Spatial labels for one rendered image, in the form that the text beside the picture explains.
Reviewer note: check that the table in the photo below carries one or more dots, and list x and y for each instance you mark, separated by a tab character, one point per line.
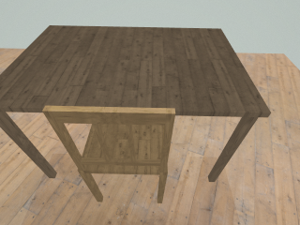
192	70

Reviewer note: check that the chair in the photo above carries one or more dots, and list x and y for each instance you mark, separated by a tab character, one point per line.
121	140

